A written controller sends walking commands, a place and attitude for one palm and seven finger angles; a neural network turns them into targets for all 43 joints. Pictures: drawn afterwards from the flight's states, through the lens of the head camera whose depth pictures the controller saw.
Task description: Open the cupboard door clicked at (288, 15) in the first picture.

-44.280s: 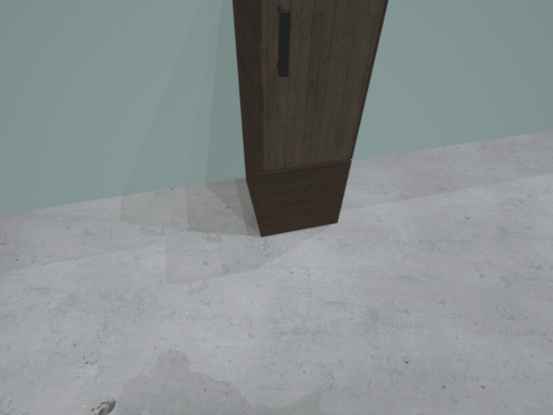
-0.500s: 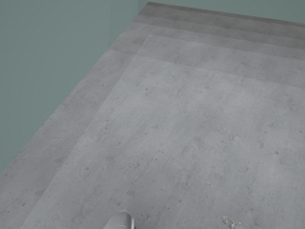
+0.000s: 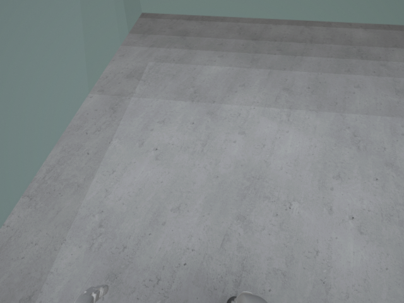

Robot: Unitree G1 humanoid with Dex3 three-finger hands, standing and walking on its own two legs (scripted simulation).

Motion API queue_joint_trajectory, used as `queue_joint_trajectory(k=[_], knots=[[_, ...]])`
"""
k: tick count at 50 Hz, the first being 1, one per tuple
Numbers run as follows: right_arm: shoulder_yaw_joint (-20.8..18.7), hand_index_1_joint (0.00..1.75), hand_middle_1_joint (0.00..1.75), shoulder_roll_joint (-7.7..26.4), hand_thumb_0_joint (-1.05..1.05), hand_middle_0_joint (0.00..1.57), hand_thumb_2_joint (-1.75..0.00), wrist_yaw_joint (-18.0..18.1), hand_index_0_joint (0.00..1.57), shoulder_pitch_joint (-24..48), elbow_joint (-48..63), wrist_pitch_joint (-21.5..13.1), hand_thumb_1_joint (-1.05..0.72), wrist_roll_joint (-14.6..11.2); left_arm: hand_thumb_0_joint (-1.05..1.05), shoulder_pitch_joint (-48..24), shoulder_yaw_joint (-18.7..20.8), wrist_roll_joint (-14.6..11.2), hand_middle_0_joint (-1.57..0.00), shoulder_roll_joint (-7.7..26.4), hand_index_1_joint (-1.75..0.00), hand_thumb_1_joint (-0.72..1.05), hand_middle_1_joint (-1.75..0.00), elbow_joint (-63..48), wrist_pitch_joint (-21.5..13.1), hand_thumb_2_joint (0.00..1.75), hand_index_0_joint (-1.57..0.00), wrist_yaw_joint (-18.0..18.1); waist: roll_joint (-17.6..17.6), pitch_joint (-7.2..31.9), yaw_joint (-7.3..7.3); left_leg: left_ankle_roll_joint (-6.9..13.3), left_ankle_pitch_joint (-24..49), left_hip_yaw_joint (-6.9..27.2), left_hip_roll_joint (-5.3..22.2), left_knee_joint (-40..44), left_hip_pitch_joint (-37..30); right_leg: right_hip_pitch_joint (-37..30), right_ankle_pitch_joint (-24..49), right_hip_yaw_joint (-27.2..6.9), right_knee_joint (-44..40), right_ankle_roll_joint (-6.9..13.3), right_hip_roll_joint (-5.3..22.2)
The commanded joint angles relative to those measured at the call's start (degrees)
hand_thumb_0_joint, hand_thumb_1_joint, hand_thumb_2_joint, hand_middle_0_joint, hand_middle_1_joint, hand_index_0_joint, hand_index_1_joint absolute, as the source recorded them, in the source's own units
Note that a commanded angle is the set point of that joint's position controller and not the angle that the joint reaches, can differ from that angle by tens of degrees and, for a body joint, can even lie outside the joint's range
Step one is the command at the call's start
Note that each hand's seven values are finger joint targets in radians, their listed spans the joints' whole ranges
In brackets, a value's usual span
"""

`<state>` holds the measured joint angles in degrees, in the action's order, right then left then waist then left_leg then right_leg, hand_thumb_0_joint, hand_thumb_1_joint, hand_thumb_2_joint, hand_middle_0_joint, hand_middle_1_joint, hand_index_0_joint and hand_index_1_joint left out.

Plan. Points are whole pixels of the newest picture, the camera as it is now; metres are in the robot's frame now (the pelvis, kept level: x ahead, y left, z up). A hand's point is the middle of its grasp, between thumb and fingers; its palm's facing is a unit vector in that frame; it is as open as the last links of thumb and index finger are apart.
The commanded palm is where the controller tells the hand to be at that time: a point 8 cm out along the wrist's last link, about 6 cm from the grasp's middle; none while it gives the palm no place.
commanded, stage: walk to a spot facing it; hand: left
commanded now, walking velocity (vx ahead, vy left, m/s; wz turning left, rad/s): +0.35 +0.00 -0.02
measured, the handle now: out of the picture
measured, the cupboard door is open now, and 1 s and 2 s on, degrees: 52 52 52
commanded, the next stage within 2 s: turn to face it in 0.14 s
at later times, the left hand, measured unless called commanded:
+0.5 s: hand (127, 289) +0.19 +0.19 -0.20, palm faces +0.20 -0.97 -0.17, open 7.3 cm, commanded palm none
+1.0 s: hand (137, 254) +0.26 +0.17 -0.15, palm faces +0.45 -0.86 -0.25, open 7.4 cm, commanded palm none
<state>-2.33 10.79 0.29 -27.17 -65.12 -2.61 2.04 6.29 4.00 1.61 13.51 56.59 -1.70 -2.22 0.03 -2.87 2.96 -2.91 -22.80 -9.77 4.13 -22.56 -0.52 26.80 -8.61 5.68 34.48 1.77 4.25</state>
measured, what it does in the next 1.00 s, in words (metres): walks ahead, turning left: right foot, then left foot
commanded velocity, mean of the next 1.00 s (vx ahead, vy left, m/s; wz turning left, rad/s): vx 0.05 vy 0.00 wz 0.53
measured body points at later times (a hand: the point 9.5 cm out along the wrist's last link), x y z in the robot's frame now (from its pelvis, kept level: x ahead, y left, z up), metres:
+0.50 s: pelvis +0.21 +0.01 -0.01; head +0.23 +0.04 +0.43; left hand +0.18 +0.24 -0.18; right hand +0.34 -0.23 -0.14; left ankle +0.29 +0.11 -0.73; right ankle +0.12 -0.12 -0.67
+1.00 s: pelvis +0.29 -0.04 +0.01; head +0.34 -0.01 +0.46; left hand +0.23 +0.21 -0.13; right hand +0.48 -0.24 -0.13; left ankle +0.24 +0.09 -0.68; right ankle +0.31 -0.16 -0.73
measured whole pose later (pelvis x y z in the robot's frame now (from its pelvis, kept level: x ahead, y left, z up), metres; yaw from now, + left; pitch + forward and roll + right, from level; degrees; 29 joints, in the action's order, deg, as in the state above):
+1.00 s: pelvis +0.29 -0.04 +0.01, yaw +28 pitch +2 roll +3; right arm -4.8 14.2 -1.6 -8.4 -53.3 4.0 0.8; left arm 12.3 2.5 1.7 11.4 52.1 0.2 1.0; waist -2.4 -5.1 0.7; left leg -3.4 -25.0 -5.0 1.5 -51.2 27.3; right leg 12.1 -19.3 8.6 30.4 -1.7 8.5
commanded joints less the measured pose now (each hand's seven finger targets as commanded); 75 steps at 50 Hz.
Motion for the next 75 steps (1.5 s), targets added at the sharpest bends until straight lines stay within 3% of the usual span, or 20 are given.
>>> queue_joint_trajectory(k=[1, 3, 8, 19, 21, 25, 37, 39, 41, 43, 49, 52, 53, 55, 57, 67, 69, 70, 71, 75], knots=[[0.3, 0.3, 0.3, 2.3, 0.0, 0.2, -0.9, -0.4, 0.2, -1.8, 5.1, -1.7, -0.9, -1.8, 0.0, 26.0, 3.8, 0.3, -0.2, 13.7, -0.3, 0.9, -0.3, 4.8, -2.5, 0.9, -0.2, 1.6, -20.2, 15.1, -11.99, 2.1, -5.2, -1.7, -3.1, -40.7, 35.0, -46.3, -7.2, -34.2, -14.4, 12.0, 21.2], [-0.8, 0.3, 0.3, 4.8, 0.0, 0.2, -0.9, -0.2, 0.2, 7.5, 6.8, -1.6, -0.9, -1.8, 0.0, 20.1, 2.7, -1.2, -0.2, 10.9, -0.3, 0.9, -0.3, 3.9, -1.8, 0.9, -0.2, 2.4, -9.6, 6.6, -10.09, 3.1, -5.3, 8.7, 2.5, -52.0, 42.2, -37.1, -3.3, -30.2, -19.2, 11.5, 20.8], [-0.1, 0.3, 0.3, -0.5, 0.0, 0.2, -0.9, -0.5, 0.2, 4.0, 4.5, 1.0, -0.9, -0.9, 0.0, 9.5, -0.2, -0.6, -0.2, 2.9, -0.3, 0.9, -0.3, 1.5, -3.0, 0.9, -0.2, 2.6, -7.0, 1.9, -1.6, 1.0, 3.6, 7.0, 4.6, -37.3, 29.4, -15.5, 12.6, -6.1, -21.6, 7.0, 13.6], [-0.8, 0.3, 0.3, 4.0, 0.0, 0.2, -0.9, -1.3, 0.2, 7.6, 8.0, 1.1, -0.9, -0.7, 0.0, 10.0, 0.2, -0.8, -0.2, 5.0, -0.3, 0.9, -0.3, 2.5, -2.3, 0.9, -0.2, 3.0, -3.7, 3.6, 1.3, 3.2, 20.5, 2.5, -1.2, -8.8, 14.7, -20.0, 28.9, 5.7, -1.6, 0.8, 11.4], [-2.8, 0.3, 0.3, 13.9, 0.0, 0.2, -0.9, -0.3, 0.2, -0.7, 7.5, 0.8, -0.9, 0.0, 0.0, 13.4, -0.3, -2.1, -0.2, 1.9, -0.3, 0.9, -0.3, 0.1, -1.4, 0.9, -0.2, 2.8, 19.8, 13.4, 3.11, 15.1, 55.3, 30.0, 18.4, -5.1, -5.3, 0.2, -23.6, 6.8, 28.1, -5.2, -0.8], [-2.1, 0.3, 0.3, 11.8, 0.0, 0.2, -0.9, 1.0, 0.2, 10.7, 11.5, 1.5, -0.9, -0.6, 0.0, 5.7, 0.5, -0.5, -0.2, 2.3, -0.3, 0.9, -0.3, -3.1, 0.8, 0.9, -0.2, 2.9, 10.9, 5.0, -0.71, 14.0, 23.0, 30.5, 15.9, 4.9, 16.2, 4.3, -20.1, -6.3, 37.8, -5.1, 1.5], [-4.5, 0.3, 0.3, 12.5, 0.0, 0.2, -0.9, 0.0, 0.2, 20.5, 16.4, 4.2, -0.9, -0.6, 0.0, 12.9, 1.5, -0.6, -0.2, 3.0, -0.3, 0.9, -0.3, -4.9, 2.1, 0.9, -0.2, 3.0, 6.8, 6.9, -5.3, 7.6, 1.0, 25.0, 4.3, 2.0, 28.8, -19.5, -8.7, -1.7, -5.0, -4.6, -3.6], [-3.5, 0.3, 0.3, 5.5, 0.0, 0.2, -0.9, -0.7, 0.2, 21.7, 18.9, 4.4, -0.9, -1.3, 0.0, 14.4, 3.4, 0.8, -0.2, 12.5, -0.3, 0.9, -0.3, -5.9, 1.3, 0.9, -0.2, 3.8, -20.0, 4.2, -7.57, 0.0, -7.7, 9.4, -8.3, -25.0, 43.5, -24.0, -20.5, -29.4, -24.5, 3.9, 21.0], [-4.1, 0.3, 0.3, 7.7, 0.0, 0.2, -0.9, -1.5, 0.2, 21.3, 18.9, 4.6, -0.9, -0.9, 0.0, 5.2, 2.3, 0.0, -0.2, 10.7, -0.3, 0.9, -0.3, -8.9, 1.6, 0.9, -0.2, 4.2, -8.4, 2.0, -3.23, 1.0, -6.7, 12.2, -3.5, -42.2, 37.7, -12.6, -11.8, -22.3, -23.2, 7.3, 23.3], [-3.7, 0.3, 0.3, 6.7, 0.0, 0.2, -0.9, -1.8, 0.2, 19.8, 16.8, 5.3, -0.9, -0.8, 0.0, 3.4, 1.6, 0.0, -0.2, 8.1, -0.3, 0.9, -0.3, -9.1, 1.1, 0.9, -0.2, 4.1, -12.9, 3.2, -1.91, -0.2, -2.8, 9.8, -1.9, -46.4, 37.2, -15.5, 3.0, -12.1, -16.9, 4.6, 15.9], [-1.6, 0.3, 0.3, 3.9, 0.0, 0.2, -0.9, -2.2, 0.2, 25.4, 18.4, 4.3, -0.9, -1.5, 0.0, 11.8, 1.9, 0.3, -0.2, 10.1, -0.3, 0.9, -0.3, -6.2, 0.8, 0.9, -0.2, 3.8, -11.5, 4.8, -6.41, -0.5, -2.3, 1.6, -4.1, -20.4, 30.2, -27.8, 36.2, -1.4, -5.7, 2.5, 15.0], [-2.0, 0.3, 0.3, 6.3, 0.0, 0.2, -0.9, -1.9, 0.2, 20.4, 17.6, 3.8, -0.9, -1.3, 0.0, 10.5, 2.3, -0.4, -0.2, 11.4, -0.3, 0.9, -0.3, -6.2, 0.7, 0.9, -0.2, 3.4, -11.6, 7.6, -3.36, 0.8, 7.3, 0.5, -5.9, -7.9, 18.9, -24.8, 38.4, 2.0, 2.2, -0.3, 14.1], [-2.7, 0.3, 0.3, 8.9, 0.0, 0.2, -0.9, -1.7, 0.2, 15.7, 16.3, 3.4, -0.9, -0.9, 0.0, 9.1, 2.2, -0.8, -0.2, 11.0, -0.3, 0.9, -0.3, -7.1, 0.7, 0.9, -0.2, 3.3, -7.5, 10.7, -0.52, 2.0, 18.6, 2.5, -3.6, -2.9, 8.7, -18.8, 32.5, 3.7, 9.7, -2.5, 13.6], [-5.5, 0.3, 0.3, 19.7, 0.0, 0.2, -0.9, -0.6, 0.2, 6.5, 14.7, 3.1, -0.9, -1.0, 0.0, 4.2, 0.3, -1.3, -0.2, 4.4, -0.3, 0.9, -0.3, -11.6, 1.3, 0.9, -0.2, 2.9, 17.5, 16.1, 4.25, 17.3, 65.6, 34.0, 21.1, -3.1, -7.7, 7.6, -30.1, 0.5, 33.1, -7.8, 1.9], [-4.8, 0.3, 0.3, 17.8, 0.0, 0.2, -0.9, -0.1, 0.2, 8.4, 14.5, 3.2, -0.9, -0.7, 0.0, 0.6, 0.7, -0.7, -0.2, 5.3, -0.3, 0.9, -0.3, -12.6, 2.4, 0.9, -0.2, 3.8, 7.9, 11.4, 3.03, 16.9, 48.6, 27.0, 18.9, -2.6, 0.1, 8.3, -26.2, -5.1, 34.7, -6.8, 3.3], [-4.6, 0.3, 0.3, 14.4, 0.0, 0.2, -0.9, 0.0, 0.2, 23.3, 18.5, 4.4, -0.9, -0.8, 0.0, 11.1, 1.5, -0.7, -0.2, 4.9, -0.3, 0.9, -0.3, -7.8, 2.2, 0.9, -0.2, 2.5, 6.2, 5.9, -5.71, 7.9, 12.6, 22.1, 5.2, -4.6, 24.5, -18.3, -6.6, -1.1, -3.5, -5.9, -2.7], [-3.6, 0.3, 0.3, 7.2, 0.0, 0.2, -0.9, -0.7, 0.2, 22.9, 20.5, 4.4, -0.9, -1.6, 0.0, 13.0, 3.3, 0.6, -0.2, 14.1, -0.3, 0.9, -0.3, -8.3, 1.0, 0.9, -0.2, 3.5, -20.9, 5.0, -7.39, 0.2, -9.7, 8.9, -8.2, -29.1, 37.9, -24.5, -5.7, -27.6, -20.9, 2.2, 20.9], [-3.9, 0.3, 0.3, 9.8, 0.0, 0.2, -0.9, -1.0, 0.2, 23.9, 20.6, 4.6, -0.9, -1.3, 0.0, 12.3, 2.7, 0.0, -0.2, 14.6, -0.3, 0.9, -0.3, -9.0, 1.2, 0.9, -0.2, 3.9, -18.9, 4.6, -7.56, 1.0, -13.7, 12.6, -5.0, -42.3, 36.1, -17.8, -3.6, -28.8, -21.1, 6.5, 25.3], [-4.0, 0.3, 0.3, 8.7, 0.0, 0.2, -0.9, -1.4, 0.2, 22.5, 20.7, 4.9, -0.9, -1.3, 0.0, 7.9, 2.3, 0.0, -0.2, 12.4, -0.3, 0.9, -0.3, -10.2, 1.5, 0.9, -0.2, 4.0, -10.8, 3.1, -4.73, 1.4, -9.7, 13.7, -3.5, -45.2, 34.0, -13.9, -5.8, -22.1, -20.4, 7.3, 23.4], [-3.3, 0.3, 0.3, 6.9, 0.0, 0.2, -0.9, -2.0, 0.2, 21.3, 17.8, 5.9, -0.9, -1.2, 0.0, 4.9, 0.9, -0.2, -0.2, 7.5, -0.3, 0.9, -0.3, -10.6, 1.1, 0.9, -0.2, 3.9, -14.4, 3.6, -2.5, -0.8, -2.5, 9.0, -2.2, -45.0, 32.9, -17.0, 12.9, -6.0, -14.8, 3.4, 14.2]])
